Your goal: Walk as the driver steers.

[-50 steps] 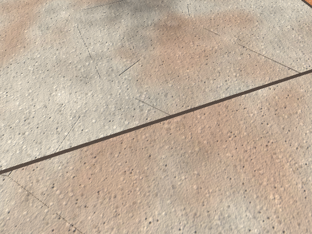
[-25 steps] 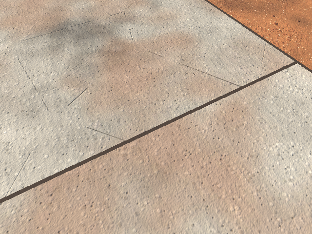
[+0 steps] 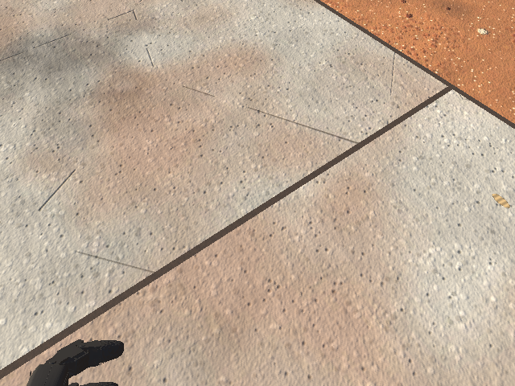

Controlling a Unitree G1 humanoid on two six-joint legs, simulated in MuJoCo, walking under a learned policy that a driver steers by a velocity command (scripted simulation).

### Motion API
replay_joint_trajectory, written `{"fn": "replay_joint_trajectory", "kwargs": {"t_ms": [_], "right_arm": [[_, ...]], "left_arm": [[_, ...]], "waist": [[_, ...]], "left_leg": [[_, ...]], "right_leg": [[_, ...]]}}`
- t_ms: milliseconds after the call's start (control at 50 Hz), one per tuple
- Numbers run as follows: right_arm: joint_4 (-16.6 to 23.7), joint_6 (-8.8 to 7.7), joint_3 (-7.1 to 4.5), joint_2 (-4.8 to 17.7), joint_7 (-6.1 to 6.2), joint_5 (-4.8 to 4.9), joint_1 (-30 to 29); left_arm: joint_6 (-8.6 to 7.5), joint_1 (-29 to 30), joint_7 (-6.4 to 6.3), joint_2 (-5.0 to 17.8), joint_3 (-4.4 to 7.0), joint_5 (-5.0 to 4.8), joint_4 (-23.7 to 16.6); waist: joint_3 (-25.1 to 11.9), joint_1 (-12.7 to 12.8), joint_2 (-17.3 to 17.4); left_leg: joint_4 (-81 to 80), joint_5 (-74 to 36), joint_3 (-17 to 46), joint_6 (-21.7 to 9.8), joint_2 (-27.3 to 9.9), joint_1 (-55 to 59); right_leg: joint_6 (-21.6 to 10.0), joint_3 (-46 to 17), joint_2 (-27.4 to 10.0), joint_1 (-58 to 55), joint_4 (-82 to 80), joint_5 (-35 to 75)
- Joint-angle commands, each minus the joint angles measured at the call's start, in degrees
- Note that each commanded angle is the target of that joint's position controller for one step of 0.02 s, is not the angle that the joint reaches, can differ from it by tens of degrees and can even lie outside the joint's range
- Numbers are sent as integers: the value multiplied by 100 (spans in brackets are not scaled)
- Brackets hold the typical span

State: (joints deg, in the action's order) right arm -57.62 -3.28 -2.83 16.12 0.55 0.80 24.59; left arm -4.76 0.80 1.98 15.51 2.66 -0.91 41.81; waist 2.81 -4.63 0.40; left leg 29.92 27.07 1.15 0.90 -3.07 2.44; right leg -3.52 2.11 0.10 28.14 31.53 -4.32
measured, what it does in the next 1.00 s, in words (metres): walks ahead: left foot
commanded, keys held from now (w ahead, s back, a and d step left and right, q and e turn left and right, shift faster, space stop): w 1.00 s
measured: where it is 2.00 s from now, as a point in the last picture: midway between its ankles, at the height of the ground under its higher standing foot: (213, 161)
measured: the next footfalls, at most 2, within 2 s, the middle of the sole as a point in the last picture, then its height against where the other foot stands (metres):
left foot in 0.50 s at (207, 377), level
right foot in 1.04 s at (289, 262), level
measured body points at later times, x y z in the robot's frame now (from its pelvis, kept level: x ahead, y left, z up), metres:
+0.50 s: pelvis +0.29 +0.01 +0.01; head +0.32 +0.02 +0.45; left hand +0.26 +0.30 -0.13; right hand +0.51 -0.22 -0.08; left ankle +0.44 +0.12 -0.72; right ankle +0.12 -0.11 -0.72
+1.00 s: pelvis +0.57 +0.01 +0.02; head +0.60 +0.01 +0.47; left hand +0.78 +0.24 -0.08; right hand +0.56 -0.27 -0.12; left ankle +0.44 +0.12 -0.72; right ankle +0.74 -0.12 -0.70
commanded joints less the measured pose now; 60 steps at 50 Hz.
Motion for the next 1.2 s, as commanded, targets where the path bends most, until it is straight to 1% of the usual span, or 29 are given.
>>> {"fn": "replay_joint_trajectory", "kwargs": {"t_ms": [20,40,80,120,180,240,300,380,460,500,520,540,560,580,600,620,660,740,840,940,1000,1040,1060,1080,1100,1120,1140,1160,1200], "right_arm": [[501,-290,22,444,-46,52,230],[702,-365,-112,877,-82,204,-314],[784,-390,-123,777,-40,107,-780],[728,-260,-127,567,-35,37,-590],[852,-111,-104,417,-14,-22,-815],[1099,-129,-96,425,-31,-83,-1451],[1288,-209,-22,299,-114,-57,-2110],[1552,-250,23,325,-236,6,-2739],[1633,-277,-52,581,-327,12,-2544],[1256,-267,-273,980,-265,-1,-1175],[1068,-242,-382,1391,-204,-68,-167],[924,-214,-440,1670,-244,-65,52],[997,-227,-275,1068,-254,-3,-30],[1070,-248,-214,900,-235,-18,-479],[1157,-259,-187,824,-226,-60,-897],[1185,-272,-159,695,-230,-109,-1151],[1174,-314,-116,534,-247,-165,-1290],[1005,-340,-177,754,-176,-102,-1085],[821,-252,-193,865,-68,-39,-729],[544,-120,-232,941,-42,21,-267],[519,-24,-283,1047,2,38,-377],[568,32,-219,916,11,23,-493],[722,24,-83,608,11,-112,-395],[733,-94,93,-72,-39,-41,355],[665,-184,-67,634,-51,108,-83],[835,-236,-159,887,-57,231,-575],[868,-235,-161,837,-18,209,-788],[860,-195,-197,775,8,134,-858],[788,-44,-207,539,0,133,-605]], "left_arm": [[61,-2652,-41,1296,401,44,417],[33,-2100,-38,1027,296,33,366],[-10,-1348,-18,760,214,89,247],[-63,-1078,1,579,167,152,251],[-155,-1193,-25,679,195,95,401],[-139,-1451,-112,784,215,89,543],[-102,-1733,-181,889,227,50,666],[-4,-2246,-210,953,246,-16,932],[140,-2259,-249,1076,302,-22,1013],[220,-2147,-267,998,254,29,970],[219,-2285,-288,750,135,150,826],[85,-3072,-202,-29,-70,101,837],[-45,-2618,-179,637,62,-36,884],[-129,-2049,-160,911,145,-181,688],[-161,-1751,-196,870,129,-162,622],[-150,-1606,-221,825,158,-63,604],[-28,-1823,-223,635,161,-19,670],[109,-1391,-243,462,128,61,503],[19,-455,-163,292,51,59,257],[-47,260,-22,367,26,-6,-25],[-87,0,47,580,96,-8,-19],[-104,-1385,-18,987,329,31,380],[-88,-2417,-85,1425,451,106,559],[-47,-2584,-61,1688,498,102,678],[-60,-2476,-64,1073,338,63,589],[-85,-2048,-89,865,268,68,538],[-108,-1630,-93,741,226,90,489],[-135,-1355,-86,567,189,110,486],[-199,-1144,-81,422,167,182,539]], "waist": [[-2466,1190,-1483],[-1377,1074,-1165],[-497,749,-469],[-367,433,-608],[-144,330,-460],[62,466,-298],[176,695,-266],[292,890,-227],[14,608,-416],[-899,-96,-420],[-1802,-372,210],[-2454,112,1757],[-2197,-175,1073],[-1348,-114,803],[-904,57,308],[-577,205,188],[-538,476,380],[-208,491,244],[-1,194,248],[177,9,278],[-23,295,418],[-876,1008,330],[-1798,1316,-358],[-2444,887,-1857],[-2076,1162,-1109],[-1266,1093,-891],[-867,900,-520],[-547,757,-481],[-422,502,-637]], "left_leg": [[4273,525,598,-226,406,-3936],[4559,209,499,-343,73,-4474],[4000,-718,278,-376,-403,-4163],[3648,-1141,309,-338,-609,-3592],[3098,-1547,230,-170,-682,-3768],[2006,-2522,200,-22,-654,-4153],[835,-3395,-58,-21,-406,-3819],[147,-3406,-43,-134,-241,-3934],[-133,-2480,-136,-427,-8,-3511],[-200,-2439,-403,-723,280,-1535],[48,-2568,792,-1075,-763,273],[-705,-1057,3637,-1987,-1901,2058],[-1215,-334,3963,-1778,-1794,1922],[-1331,-579,3107,-1545,-1650,1198],[-1461,-1243,2484,-1445,-1459,390],[-1610,-1857,2019,-1427,-1284,-273],[-1910,-2357,1497,-1403,-1045,-863],[-2312,-2850,906,-1523,-990,-1136],[-2401,-2877,205,-1247,-661,-1058],[-2075,-2952,265,-1203,-1035,-208],[-1542,-3930,309,-1046,-1219,242],[95,-5018,77,-801,-768,-267],[1916,-3345,-157,-596,-360,-1486],[3690,485,-5,-295,652,-3653],[4305,675,734,-362,386,-4215],[4347,131,655,-436,127,-4517],[4136,-404,525,-411,-164,-4314],[3856,-762,526,-370,-324,-4131],[3643,-1135,563,-322,-505,-3594]], "right_leg": [[-1452,-4581,-2218,-5158,-1560,-2314],[-1165,-3701,-2029,-4370,-1628,-2242],[-939,-2369,-1543,-2799,-1874,-1078],[-901,-1767,-1260,-2060,-2207,-479],[-1043,-1332,-1220,-1730,-2545,-42],[-1004,-1009,-1144,-1852,-2658,240],[-845,-615,-973,-1830,-2705,304],[-809,-616,-1255,-2623,-2467,413],[-604,-660,-1511,-3438,-1715,1831],[-355,-327,-1088,-3114,-1,3225],[-168,-98,-727,-1898,1818,1600],[190,-304,407,412,3684,-2515],[98,-1047,177,1063,4279,-2917],[18,-918,-107,1422,4317,-2422],[24,-731,-420,1261,4064,-1874],[67,-678,-606,1069,3729,-1542],[123,-709,-802,504,3383,-1230],[369,-592,-920,886,2455,-593],[438,-313,-686,710,653,926],[274,-296,-508,839,-102,754],[34,-218,-349,374,-293,110],[-249,-55,-143,-1740,-445,167],[-598,-1251,-1247,-3540,-236,231],[-1389,-3841,-2400,-5184,-947,-1100],[-1159,-3938,-2260,-4840,-1346,-1841],[-899,-3062,-2117,-4110,-1489,-1677],[-773,-2444,-1920,-3353,-1670,-1186],[-707,-1942,-1736,-2787,-1876,-785],[-632,-1259,-1522,-2200,-2203,-305]]}}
